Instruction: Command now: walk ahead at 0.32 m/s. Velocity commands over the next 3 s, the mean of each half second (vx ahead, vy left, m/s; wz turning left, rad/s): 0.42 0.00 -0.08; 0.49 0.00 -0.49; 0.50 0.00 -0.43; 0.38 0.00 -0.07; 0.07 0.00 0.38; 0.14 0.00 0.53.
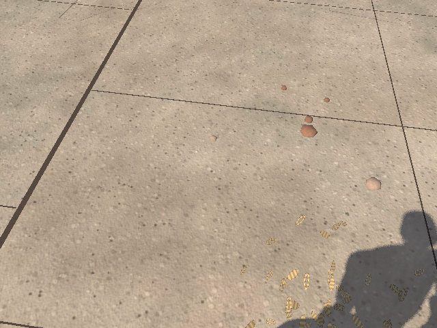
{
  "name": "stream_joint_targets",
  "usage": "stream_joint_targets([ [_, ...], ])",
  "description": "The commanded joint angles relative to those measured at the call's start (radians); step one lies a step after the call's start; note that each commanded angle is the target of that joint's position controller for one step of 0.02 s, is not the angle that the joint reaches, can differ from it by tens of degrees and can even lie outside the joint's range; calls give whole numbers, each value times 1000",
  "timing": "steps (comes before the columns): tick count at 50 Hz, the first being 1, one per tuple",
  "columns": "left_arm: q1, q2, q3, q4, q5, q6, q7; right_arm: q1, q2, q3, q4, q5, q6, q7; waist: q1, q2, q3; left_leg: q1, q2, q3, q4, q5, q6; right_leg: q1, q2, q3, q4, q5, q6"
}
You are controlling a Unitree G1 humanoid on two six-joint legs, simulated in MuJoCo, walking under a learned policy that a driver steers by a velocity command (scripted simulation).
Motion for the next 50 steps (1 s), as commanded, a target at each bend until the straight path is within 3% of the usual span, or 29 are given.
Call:
stream_joint_targets([
  [1, -41, 149, 24, -54, -8, -4, -11, -8, -58, -20, -30, 2, -32, 15, -66, -70, 131, 111, -32, 71, -176, 146, -11, -201, -193, 183, -180, -6, -150],
  [2, -43, 154, 23, -61, -4, -3, -12, 102, -77, -37, 12, -1, -25, 13, -108, -63, 84, 277, -77, 92, -184, 185, -20, -276, -154, 143, -104, 108, -134],
  [3, -83, 143, 17, -74, -3, -8, -13, 237, -109, -56, 46, -2, -20, 10, -179, -18, 34, 426, -36, 14, -221, 177, 2, -355, -110, 80, 72, 247, -99],
  [4, -122, 76, -2, -116, 4, -17, -13, 382, -216, -81, 59, -8, -20, 1, -222, 242, -22, 559, 210, -384, -414, 48, 102, -525, 1, -51, 475, 185, -22],
  [5, -112, 13, -15, -140, -8, -37, -13, 428, -227, -69, 65, -27, -35, 14, -197, 354, -83, 608, 375, -802, -588, -36, 219, -682, 74, 48, 744, -151, -19],
  [6, -131, 64, -4, -148, -31, -50, -17, 303, -170, -45, 40, -31, -49, 15, -133, 209, 7, 523, 393, -759, -581, -120, 205, -775, -6, 120, 878, -104, -52],
  [7, -158, 91, 0, -157, -33, -56, -24, 197, -122, -28, 2, -27, -56, 21, -100, 136, 65, 439, 348, -612, -582, -91, 162, -785, -58, 113, 879, 12, -80],
  [8, -158, 97, 7, -151, -22, -56, -20, 124, -112, -17, -21, -29, -57, 29, -67, 85, 82, 373, 300, -485, -595, 10, 128, -752, -99, 93, 833, 111, -87],
  [10, -150, 113, 24, -144, -6, -44, -19, 118, -82, -1, -26, -36, -48, 32, -39, 92, 83, 301, 214, -298, -611, 214, 79, -660, -136, 66, 731, 201, -77],
  [12, -170, 89, 24, -147, -4, -28, -24, 186, -88, 3, -7, -39, -40, 22, -41, 98, 83, 302, 184, -215, -615, 382, 80, -663, -136, 28, 686, 241, -54],
  [15, -307, 73, 18, -206, 5, -19, -24, 231, -126, 2, -7, -45, -33, 2, -60, 77, 108, 315, 195, -181, -633, 501, 99, -743, -138, 15, 543, 321, -18],
  [17, -389, 60, 8, -236, 1, -20, -32, 227, -135, 1, -20, -50, -27, -9, -73, 85, 120, 306, 179, -120, -650, 498, 84, -727, -124, 2, 396, 404, -12],
  [23, -559, 56, -14, -306, -12, -24, -73, 295, -143, -6, -8, -39, -24, -15, -107, 79, 156, 417, 217, 3, -651, 541, 62, -684, -75, -32, 176, 466, -61],
  [25, -574, 68, -12, -328, -12, -29, -90, 278, -157, -12, -17, -41, -17, -17, -85, 90, 136, 480, 235, 42, -584, 735, 49, -641, -44, -54, 144, 407, -95],
  [27, -510, 108, 6, -328, -7, -30, -99, 251, -192, -21, -37, -45, -7, -23, -30, 137, 50, 533, 245, 72, -428, 1128, 30, -506, 23, -108, 161, 314, -133],
  [28, -388, 149, 27, -301, -9, -28, -100, 232, -205, -25, -50, -52, 3, -27, 35, 167, -26, 534, 236, 89, -263, 1268, 16, -367, 63, -126, 162, 281, -154],
  [29, -221, 202, 57, -258, -9, -23, -95, 204, -215, -25, -70, -52, 9, -28, 120, 162, -114, 435, 203, 111, -30, 1257, -13, -128, 87, -111, 109, 311, -184],
  [30, -61, 291, 84, -232, 1, -11, -76, 208, -192, -13, -107, -65, -2, -27, 156, 22, -233, 145, 148, 115, 311, 892, -45, 201, -98, 184, 113, 283, -249],
  [31, -58, 319, 85, -250, 6, -9, -74, 309, -46, 29, -123, -50, -42, 0, 53, -235, -384, -266, -91, -5, 712, -45, -105, 518, -360, 804, -71, 76, -459],
  [32, -62, 245, 64, -235, 16, -10, -70, 203, -140, 7, -151, -21, -92, 15, 98, -128, -370, -371, -40, -195, 782, -50, -53, 496, -324, 830, -165, 46, -396],
  [33, -118, 199, 52, -247, 16, -17, -66, 99, -187, -5, -198, 10, -109, 17, 81, -94, -226, -421, 9, -175, 748, 11, -29, 366, -289, 657, -170, 115, -345],
  [34, -208, 176, 41, -269, 14, -28, -73, 56, -188, -8, -213, 1, -113, 6, 25, 51, -119, -381, 53, -164, 653, 80, -28, 167, -247, 529, -196, 250, -317],
  [35, -266, 149, 31, -288, 19, -35, -76, 53, -198, -22, -211, -16, -101, -5, -18, 90, -89, -310, 88, -158, 568, 108, -35, 34, -211, 441, -209, 336, -298],
  [36, -296, 142, 26, -300, 25, -35, -75, 76, -186, -26, -219, -25, -82, -8, -54, 75, -64, -245, 108, -162, 528, 114, -45, -69, -180, 394, -230, 368, -293],
  [38, -287, 159, 27, -301, 14, -33, -65, 87, -156, -28, -238, -40, -54, -15, -81, 40, -27, -208, 123, -141, 419, 117, -77, -185, -153, 335, -261, 391, -296],
  [41, -221, 208, 40, -299, 14, -32, -38, -40, -150, -28, -296, -59, -38, -27, -51, 6, 15, -229, 104, -105, 202, 277, -128, -269, -113, 270, -282, 400, -286],
  [45, -142, 221, 46, -295, 2, -19, -24, -206, -122, -16, -347, -47, -46, -21, 20, -34, 17, -164, 31, -91, -128, 514, -133, -260, -65, 243, -239, 308, -218],
  [48, -97, 216, 46, -285, -5, -10, -22, -268, -145, -19, -380, -32, -55, -7, 45, -53, 3, -143, 8, -110, -215, 516, -130, -181, -97, 312, -179, 260, -205],
  [50, -88, 213, 46, -290, -4, -2, -16, -279, -175, -28, -396, -30, -67, 5, 37, -60, -7, -126, -2, -128, -269, 447, -115, -107, -123, 380, -113, 242, -196],
])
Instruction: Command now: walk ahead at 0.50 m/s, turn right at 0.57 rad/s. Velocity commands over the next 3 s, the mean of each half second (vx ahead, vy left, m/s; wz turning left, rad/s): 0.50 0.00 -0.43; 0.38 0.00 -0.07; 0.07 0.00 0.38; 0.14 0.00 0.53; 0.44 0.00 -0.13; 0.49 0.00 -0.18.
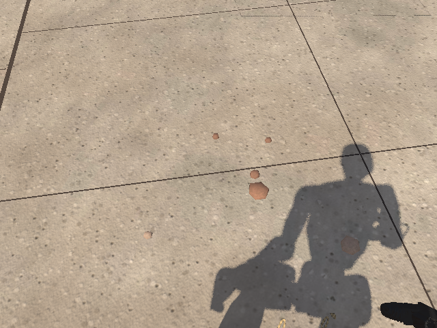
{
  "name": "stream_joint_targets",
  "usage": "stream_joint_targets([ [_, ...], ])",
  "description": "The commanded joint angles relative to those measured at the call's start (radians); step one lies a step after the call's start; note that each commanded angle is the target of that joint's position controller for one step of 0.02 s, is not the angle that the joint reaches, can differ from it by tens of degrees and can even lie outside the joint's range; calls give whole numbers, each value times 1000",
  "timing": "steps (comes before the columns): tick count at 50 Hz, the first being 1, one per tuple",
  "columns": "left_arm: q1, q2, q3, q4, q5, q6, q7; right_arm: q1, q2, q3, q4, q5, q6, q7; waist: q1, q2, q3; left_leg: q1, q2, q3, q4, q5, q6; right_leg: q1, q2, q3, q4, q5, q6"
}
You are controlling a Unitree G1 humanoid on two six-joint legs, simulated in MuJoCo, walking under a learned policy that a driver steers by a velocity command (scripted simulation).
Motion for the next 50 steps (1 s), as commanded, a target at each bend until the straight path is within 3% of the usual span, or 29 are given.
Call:
stream_joint_targets([
  [1, 16, 147, 34, -53, 1, 2, 12, -64, -118, -31, -89, 9, -31, 14, -33, -138, -23, 136, -42, 19, -61, -73, 19, -21, -259, 256, -13, 152, -128],
  [3, -9, 123, 26, -73, 8, 9, 15, 71, -149, -49, -58, 6, -44, 13, -110, -157, -77, 330, -39, 38, -118, -114, 64, -34, -216, 259, 107, 214, -92],
  [4, -29, 69, 6, -96, 16, 4, 10, 222, -198, -65, -39, -11, -48, 6, -181, -102, -197, 573, 89, -67, -89, -136, 126, -135, -160, 190, 337, 186, -55],
  [5, 80, 10, -13, -122, -5, -9, 6, 370, -292, -92, -16, -28, -35, -2, -171, 162, -355, 962, 325, -448, -122, -287, 281, -477, -17, 32, 672, -76, 23],
  [6, 105, 71, -9, -129, -20, -14, 7, 384, -236, -82, -6, -8, -23, 4, -164, 275, -363, 994, 406, -696, -203, -487, 315, -662, -65, 25, 861, -305, 33],
  [7, 40, 158, 13, -126, -22, -8, 7, 328, -150, -59, -30, -3, -17, 4, -179, 143, -223, 874, 366, -570, -221, -540, 267, -717, -116, 42, 939, -226, 37],
  [8, -22, 158, 16, -138, -11, 1, 9, 276, -123, -49, -41, -5, -8, 3, -168, 58, -131, 742, 319, -416, -231, -445, 227, -701, -155, 2, 945, -145, 45],
  [9, -55, 141, 18, -151, 0, 4, 7, 230, -103, -41, -38, -8, -2, 6, -144, 33, -60, 621, 270, -310, -265, -338, 213, -672, -182, -7, 895, -83, 50],
  [10, -57, 125, 22, -157, 2, 10, 3, 204, -86, -35, -35, -13, -2, 7, -118, 55, -28, 544, 234, -226, -293, -268, 199, -631, -212, -11, 856, -46, 49],
  [12, -40, 74, 13, -160, -3, 21, -3, 212, -88, -37, -15, -12, -9, 15, -100, 74, -13, 464, 194, -127, -342, -184, 211, -572, -223, -37, 813, -14, 52],
  [14, -58, 53, 6, -176, 2, 24, -2, 238, -111, -46, 9, -7, -18, 21, -95, 51, -8, 460, 195, -70, -368, -89, 238, -585, -222, -33, 740, 31, 58],
  [20, -237, 26, -16, -229, 13, 1, -24, 284, -156, -55, 48, 13, -1, 15, -136, 35, 16, 493, 165, 79, -379, 17, 222, -541, -221, -119, 364, 279, 62],
  [23, -329, 30, -19, -262, 3, -4, -38, 349, -181, -57, 78, 23, 14, 15, -168, 46, 41, 536, 191, 80, -364, -15, 214, -506, -200, -154, 261, 264, 54],
  [25, -358, 49, -15, -283, 0, -6, -44, 367, -192, -59, 94, 29, 26, 15, -162, 63, 50, 594, 224, 69, -337, 15, 202, -497, -187, -160, 212, 198, 30],
  [27, -308, 80, -1, -278, 5, -10, -47, 355, -209, -61, 103, 34, 39, 11, -111, 80, 19, 625, 233, 83, -250, 193, 181, -386, -151, -187, 156, 147, -5],
  [28, -199, 109, 18, -245, 11, -11, -43, 343, -208, -59, 104, 36, 44, 8, -44, 69, -47, 607, 199, 128, -116, 348, 158, -218, -117, -215, 110, 178, -30],
  [29, -38, 163, 46, -196, 16, -8, -34, 348, -181, -47, 100, 28, 43, 4, 24, 44, -153, 502, 150, 173, 86, 350, 125, 35, -130, -192, 125, 207, -61],
  [30, 130, 257, 70, -170, 32, 1, -17, 362, -111, -20, 61, -1, 33, 4, 65, -134, -300, 205, 66, 213, 456, 1, 72, 369, -373, 131, 133, 206, -152],
  [31, 132, 291, 66, -167, 28, 0, -22, 438, -41, 3, 55, 4, 8, 11, 2, -323, -406, -69, -70, 86, 704, -631, 47, 522, -533, 562, -22, 73, -272],
  [32, 105, 199, 42, -168, 20, -5, -26, 363, -144, -25, 53, 32, -5, 17, 26, -207, -312, -182, -12, 10, 797, -606, 58, 455, -501, 507, -53, 17, -234],
  [33, 41, 166, 29, -172, 14, -8, -28, 293, -159, -29, 30, 42, -10, 20, 5, -176, -184, -213, 31, 37, 778, -510, 71, 321, -461, 347, -64, 87, -196],
  [34, -29, 138, 21, -178, 16, -9, -32, 263, -144, -28, 31, 28, -8, 13, -30, -106, -125, -171, 68, 50, 725, -425, 68, 189, -412, 243, -87, 163, -173],
  [35, -75, 110, 14, -183, 22, -11, -37, 262, -138, -33, 33, 13, 2, 11, -64, -108, -80, -120, 92, 47, 671, -370, 63, 83, -376, 170, -122, 229, -162],
  [36, -98, 96, 11, -182, 28, -16, -38, 287, -123, -33, 39, 13, 15, 13, -95, -127, -73, -60, 108, 39, 646, -332, 59, 16, -357, 129, -157, 250, -160],
  [39, -110, 113, 17, -154, 33, -37, -34, 298, -89, -31, 42, 2, 45, 4, -135, -97, -42, -10, 87, 57, 565, -282, 22, -69, -340, 5, -180, 616, -175],
  [41, -99, 124, 19, -131, 33, -32, -19, 248, -69, -24, 23, -10, 48, 1, -131, -94, -31, -15, 77, 67, 442, -198, 5, -78, -320, -69, -168, 745, -162],
  [44, -76, 134, 18, -105, 31, -18, -4, 149, -39, -9, 4, -9, 42, 11, -91, -103, -35, 69, 39, 96, 201, -16, 15, -84, -278, -146, -155, 731, -123],
  [47, -39, 148, 18, -67, 26, -6, 2, 91, -59, -11, -15, -6, 41, 22, -65, -113, -52, 114, 9, 86, 90, 39, 26, -18, -305, -123, -121, 677, -116],
  [50, -70, 151, 21, -46, 20, 7, 9, 100, -94, -21, -22, -11, 36, 35, -85, -120, -66, 138, -5, 81, 18, -36, 67, 56, -336, -103, -25, 640, -90],
])
Over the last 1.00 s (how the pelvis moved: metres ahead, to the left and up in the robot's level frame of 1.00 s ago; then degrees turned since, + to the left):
0.51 -0.03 0.01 -19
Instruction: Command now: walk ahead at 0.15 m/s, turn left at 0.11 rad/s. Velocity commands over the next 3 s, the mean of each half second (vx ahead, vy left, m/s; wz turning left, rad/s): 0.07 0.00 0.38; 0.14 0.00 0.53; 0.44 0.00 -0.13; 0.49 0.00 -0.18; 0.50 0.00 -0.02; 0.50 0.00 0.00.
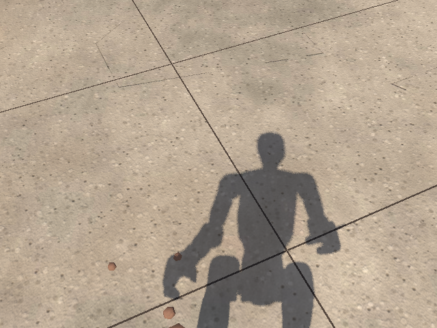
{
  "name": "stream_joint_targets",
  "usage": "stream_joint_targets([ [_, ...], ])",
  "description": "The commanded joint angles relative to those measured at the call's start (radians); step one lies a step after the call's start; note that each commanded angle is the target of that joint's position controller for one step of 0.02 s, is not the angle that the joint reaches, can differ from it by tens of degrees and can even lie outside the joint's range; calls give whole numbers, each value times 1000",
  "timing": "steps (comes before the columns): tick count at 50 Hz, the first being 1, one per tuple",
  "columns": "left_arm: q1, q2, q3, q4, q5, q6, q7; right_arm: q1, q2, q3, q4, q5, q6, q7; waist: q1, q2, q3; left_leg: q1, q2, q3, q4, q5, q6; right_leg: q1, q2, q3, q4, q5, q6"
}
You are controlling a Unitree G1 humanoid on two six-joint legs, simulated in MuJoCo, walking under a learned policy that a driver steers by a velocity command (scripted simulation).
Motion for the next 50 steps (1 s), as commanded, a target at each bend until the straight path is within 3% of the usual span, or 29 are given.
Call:
stream_joint_targets([
  [1, -66, 158, 38, -40, -11, 1, 15, 60, -117, -34, -41, -5, -14, 9, -79, -131, -83, 170, -30, 20, -97, 17, 43, 14, -264, 81, 103, 603, -103],
  [2, -40, 152, 38, -35, -7, 4, 20, 99, -161, -51, -31, -9, -14, 5, -84, -97, -111, 259, -39, 20, -136, 170, 65, 10, -207, 54, 207, 580, -65],
  [3, 15, 137, 33, -45, 17, 1, 27, 132, -240, -71, -41, -14, -12, -2, -62, 15, -180, 422, 70, -103, -82, 586, 118, -91, -125, -4, 400, 384, -7],
  [4, 105, 77, 11, -44, 22, -3, 29, 171, -265, -76, -50, -23, 3, -9, -50, 197, -276, 673, 260, -364, -88, 732, 308, -363, -6, -19, 701, -96, 63],
  [5, 63, 98, 11, -50, 20, 6, 23, 201, -189, -55, -53, -7, 11, -7, -86, 187, -341, 688, 301, -489, -156, 617, 364, -442, 3, 96, 847, -417, 78],
  [6, 27, 134, 22, -62, -5, 21, 22, 157, -182, -53, -68, 1, 15, -3, -78, 117, -291, 621, 272, -468, -187, 376, 339, -499, -32, 138, 930, -391, 73],
  [7, -18, 135, 25, -66, -13, 38, 29, 107, -176, -56, -87, 5, 23, -5, -73, 41, -224, 533, 236, -431, -219, 164, 298, -535, -56, 133, 940, -332, 73],
  [8, -50, 142, 32, -73, -6, 55, 39, 65, -171, -55, -100, 10, 32, -10, -62, 1, -158, 419, 210, -399, -262, 11, 267, -533, -77, 135, 884, -279, 75],
  [10, -70, 124, 33, -87, 2, 73, 51, 19, -172, -58, -119, -3, 53, -22, -35, 53, -113, 267, 134, -347, -317, -181, 222, -441, -76, 116, 735, -192, 76],
  [12, -57, 100, 28, -81, 2, 71, 56, 28, -177, -66, -129, -8, 62, -34, -36, 100, -127, 237, 102, -324, -332, -223, 216, -382, -51, 102, 631, -163, 82],
  [18, -88, 104, 29, -89, -4, 57, 45, 43, -197, -84, -151, 10, 79, -55, -57, 112, -148, 240, 92, -400, -332, -342, 192, -284, -25, 116, 393, -75, 81],
  [21, -26, 109, 36, -69, -8, 45, 31, 33, -191, -85, -164, 24, 98, -63, -19, 106, -125, 187, 48, -408, -303, -414, 141, -149, -20, 88, 167, 24, 41],
  [22, 9, 145, 48, -65, -1, 43, 32, 50, -170, -80, -166, 27, 102, -66, -10, 71, -118, 111, 4, -374, -243, -466, 95, -56, -96, 130, 82, 24, 8],
  [23, 27, 233, 69, -72, 28, 48, 38, 49, -119, -69, -186, 28, 100, -62, -21, -133, -103, -58, -102, -228, -4, -544, 37, 17, -323, 356, -10, -59, -85],
  [24, -49, 269, 79, -92, 64, 48, 32, 32, -133, -78, -221, 24, 84, -55, -44, -366, -58, -144, -182, -95, 243, -592, 3, -112, -485, 584, -96, 43, -205],
  [25, -129, 204, 60, -135, 65, 39, 39, 70, -204, -101, -191, 13, 80, -51, -67, -266, -61, -105, -130, -146, 420, -540, -18, -144, -463, 520, -81, 98, -213],
  [26, -197, 158, 48, -152, 46, 34, 45, 125, -212, -111, -155, 18, 89, -49, -101, -204, -58, -88, -136, -134, 497, -476, -27, -156, -395, 400, -54, 140, -158],
  [28, -231, 127, 36, -164, 13, 33, 48, 173, -170, -103, -125, 10, 113, -55, -98, -174, -40, -107, -124, -106, 633, -397, -64, -131, -332, 268, -25, 212, -119],
  [31, -165, 131, 33, -153, 18, 46, 58, 95, -128, -85, -176, 26, 119, -48, -49, -192, -19, -139, -88, -42, 584, -337, -101, -67, -304, 161, -23, 277, -140],
  [35, -98, 189, 56, -142, 14, 62, 62, 18, -97, -63, -243, 25, 114, -27, 7, -226, -58, -79, -35, 1, 366, -378, -119, 46, -355, 132, 5, 357, -167],
  [37, -90, 218, 70, -147, 4, 63, 51, 3, -95, -56, -262, 28, 116, -14, 24, -231, -73, 9, -24, 49, 269, -403, -94, 9, -372, 118, -32, 158, -166],
  [41, -101, 239, 81, -141, -22, 45, 21, 27, -120, -64, -267, 32, 111, 6, 3, -237, -30, 162, -40, 106, 71, -410, -6, -74, -395, 114, -63, -95, -144],
  [43, -128, 216, 75, -131, -38, 39, 11, 145, -113, -72, -213, 33, 102, 10, -68, -195, -43, 360, -81, 150, -112, -318, 45, -155, -365, 47, 33, -112, -103],
  [44, -110, 161, 59, -119, -31, 35, 6, 251, -137, -87, -167, 38, 97, 1, -102, -124, -85, 554, -91, 114, -152, -328, 75, -268, -318, -15, 174, -127, -62],
  [45, -152, 76, 28, -146, 4, 26, -6, 374, -216, -111, -145, 37, 90, -13, -151, 120, -113, 749, 120, -202, -226, -314, 145, -512, -221, -121, 552, -242, 24],
  [46, -213, 79, 29, -220, 7, 0, -9, 364, -317, -118, -180, 22, 63, -8, -143, 252, -80, 792, 334, -647, -338, -466, 337, -860, -75, -39, 775, -362, 62],
  [47, -273, 154, 44, -226, -21, -23, -16, 364, -233, -97, -175, 15, 36, -3, -177, 142, -52, 737, 341, -631, -384, -497, 364, -892, -136, 78, 870, -314, 50],
  [48, -259, 179, 53, -221, -34, -33, -26, 318, -190, -78, -171, 13, 19, -4, -135, 141, 9, 701, 300, -523, -376, -461, 320, -908, -167, 88, 863, -199, 30],
  [50, -217, 180, 56, -174, -2, -40, -29, 227, -148, -59, -185, 18, 13, -9, -88, 76, 36, 618, 203, -342, -382, -292, 246, -830, -197, 86, 774, -27, 35],
])
Over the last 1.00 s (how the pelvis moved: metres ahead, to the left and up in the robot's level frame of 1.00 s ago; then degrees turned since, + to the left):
0.49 -0.09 0.00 -14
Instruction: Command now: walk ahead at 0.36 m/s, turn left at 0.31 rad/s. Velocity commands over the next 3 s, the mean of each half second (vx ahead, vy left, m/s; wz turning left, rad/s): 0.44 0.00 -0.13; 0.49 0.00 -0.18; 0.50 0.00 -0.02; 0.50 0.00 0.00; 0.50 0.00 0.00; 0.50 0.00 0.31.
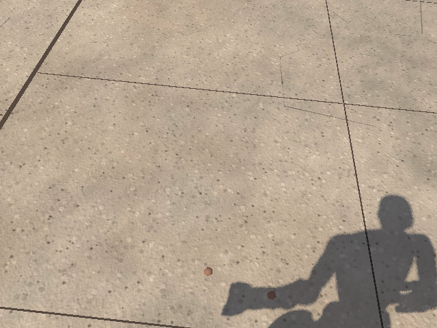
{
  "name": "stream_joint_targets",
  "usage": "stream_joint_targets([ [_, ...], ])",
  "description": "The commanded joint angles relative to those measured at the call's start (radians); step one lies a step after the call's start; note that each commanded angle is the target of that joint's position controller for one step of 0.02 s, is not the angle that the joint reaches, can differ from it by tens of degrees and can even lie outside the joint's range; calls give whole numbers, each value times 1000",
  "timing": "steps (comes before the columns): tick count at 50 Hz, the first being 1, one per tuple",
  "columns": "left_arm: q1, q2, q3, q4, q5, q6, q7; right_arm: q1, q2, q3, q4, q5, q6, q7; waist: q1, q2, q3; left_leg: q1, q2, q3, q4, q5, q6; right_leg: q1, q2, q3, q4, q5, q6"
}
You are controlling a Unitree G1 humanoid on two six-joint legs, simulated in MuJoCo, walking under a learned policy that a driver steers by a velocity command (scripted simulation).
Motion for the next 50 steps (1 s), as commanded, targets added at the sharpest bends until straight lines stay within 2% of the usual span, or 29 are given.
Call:
stream_joint_targets([
  [1, -125, 105, 20, -94, 18, -46, -14, 16, -137, -29, -53, -7, -32, -13, -37, 178, 70, 224, 260, -321, -303, 185, 177, -365, -47, 56, 0, 173, 3],
  [4, -132, 55, 2, -83, 16, -41, -18, 41, -152, -33, -36, -10, -38, -24, -37, 127, 51, 206, 223, -207, -318, 386, 160, -310, -22, 30, -123, 323, 32],
  [7, -195, 22, -18, -92, 0, -37, -24, 67, -164, -33, -8, -12, -43, -30, -66, 141, 76, 181, 203, -113, -345, 383, 130, -251, -2, 12, -313, 456, 30],
  [11, -282, 13, -33, -124, -15, -40, -46, 118, -174, -37, 40, -8, -52, -29, -98, 132, 140, 199, 243, -63, -383, 333, 124, -220, 16, 2, -455, 514, -11],
  [14, -304, 20, -34, -147, -14, -44, -64, 121, -180, -42, 63, -2, -47, -32, -89, 122, 147, 288, 279, -23, -338, 463, 107, -218, 40, 2, -509, 442, -58],
  [17, -198, 71, -9, -137, -8, -38, -63, 104, -214, -50, 59, -11, -32, -47, -23, 174, 20, 363, 270, 33, -125, 1020, 66, -26, 132, -61, -494, 316, -114],
  [18, -68, 107, 12, -107, -7, -33, -55, 89, -218, -49, 54, -13, -21, -53, 50, 169, -63, 336, 240, 72, 61, 1152, 41, 149, 178, -90, -513, 315, -142],
  [19, 75, 153, 34, -83, -9, -25, -41, 95, -212, -42, 43, -17, -21, -61, 119, 134, -146, 147, 215, 87, 299, 1044, 4, 431, 139, -5, -507, 340, -181],
  [20, 198, 264, 61, -80, 2, -22, -29, 201, -105, -6, -1, -31, -43, -47, 82, -113, -309, -298, 64, 71, 763, 436, -75, 866, -155, 516, -519, 195, -382],
  [21, 212, 200, 41, -70, -11, -24, -29, 174, -102, 8, 11, -25, -79, -30, 93, -137, -429, -459, -55, -112, 925, -209, -78, 965, -250, 882, -719, 53, -435],
  [22, 166, 159, 29, -75, -7, -22, -23, 49, -165, -10, -28, 21, -102, -14, 115, -87, -274, -566, 12, -162, 959, -159, -58, 866, -221, 754, -761, -5, -367],
  [23, 103, 140, 22, -89, -6, -22, -19, -18, -168, -4, -52, 27, -117, -12, 89, -2, -153, -566, 61, -145, 884, -80, -39, 697, -185, 631, -779, 28, -327],
  [24, 42, 116, 13, -102, -3, -20, -16, -48, -161, -5, -57, 4, -122, -18, 45, 68, -62, -529, 96, -127, 784, -34, -38, 526, -146, 540, -800, 116, -306],
  [25, 0, 93, 4, -118, 9, -21, -13, -37, -166, -13, -55, -12, -114, -23, 2, 55, -19, -459, 124, -123, 720, 1, -43, 404, -108, 472, -828, 195, -296],
  [27, -43, 77, -1, -132, 15, -23, -7, 26, -145, -11, -37, -18, -88, -24, -43, -1, -3, -386, 146, -102, 661, 31, -68, 273, -79, 398, -870, 281, -305],
  [29, -31, 86, -1, -114, 11, -32, -1, 24, -121, -3, -35, -27, -69, -30, -48, -10, 16, -370, 153, -73, 576, 89, -101, 188, -61, 309, -891, 373, -305],
  [34, 41, 111, 1, -73, 0, -34, 9, -165, -75, 16, -71, -21, -77, -28, 39, -14, 48, -325, 119, -41, 209, 434, -117, 178, -8, 194, -877, 346, -235],
  [37, 101, 127, 2, -47, -6, -25, 8, -243, -87, 13, -91, -2, -88, -12, 81, -17, 54, -333, 96, -44, 99, 461, -104, 278, -57, 236, -843, 304, -229],
  [39, 123, 128, 2, -34, -7, -15, 9, -272, -101, 7, -106, -1, -94, 0, 85, -20, 60, -361, 87, -50, 47, 394, -79, 368, -94, 274, -794, 319, -219],
  [41, 128, 134, 5, -26, -4, -4, 12, -243, -118, -2, -108, -1, -98, 6, 59, -42, 55, -334, 74, -47, 16, 300, -48, 435, -127, 306, -747, 390, -199],
  [42, 115, 137, 6, -27, -4, 1, 13, -197, -128, -8, -99, -1, -100, 6, 27, -52, 40, -271, 58, -29, -8, 268, -29, 447, -123, 302, -698, 481, -184],
  [43, 104, 122, 0, -30, -1, 4, 13, -91, -157, -26, -71, -6, -102, 2, -32, -36, -21, -121, 38, -8, -36, 272, 2, 437, -76, 265, -574, 630, -160],
  [44, 96, 78, -18, -47, 12, 3, 13, 68, -210, -44, -49, -19, -104, -5, -105, 14, -164, 137, 148, -108, 7, 309, 65, 330, -18, 210, -334, 583, -123],
  [45, 224, 1, -43, -63, 5, -16, 12, 182, -307, -71, -26, -33, -95, -7, -89, 262, -324, 528, 375, -520, -28, 153, 223, -36, 136, 105, 52, 238, -39],
  [46, 198, 30, -43, -62, -6, -30, 8, 232, -239, -57, -4, -13, -87, 1, -113, 337, -344, 578, 423, -775, -174, -40, 252, -219, 156, 168, 185, -158, -29],
  [47, 107, 111, -21, -79, -23, -35, 5, 170, -181, -36, -9, -6, -84, -1, -121, 222, -191, 476, 397, -662, -188, -128, 203, -304, 94, 180, 253, -101, -37],
  [48, 31, 107, -23, -98, -19, -36, 4, 103, -160, -27, -21, -12, -76, -4, -105, 139, -98, 345, 356, -536, -200, -70, 175, -304, 44, 138, 232, -17, -40],
  [49, -6, 94, -23, -108, -3, -36, 3, 52, -141, -18, -22, -17, -73, -1, -81, 100, -18, 223, 312, -445, -234, 25, 171, -287, 14, 119, 163, 44, -36],
  [50, 2, 84, -18, -106, 5, -31, 3, 20, -125, -11, -24, -22, -76, 0, -49, 121, 8, 143, 280, -384, -262, 109, 162, -234, -17, 120, 106, 91, -31],
])
Over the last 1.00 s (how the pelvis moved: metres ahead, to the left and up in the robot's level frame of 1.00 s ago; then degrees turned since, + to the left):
0.08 0.05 0.00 31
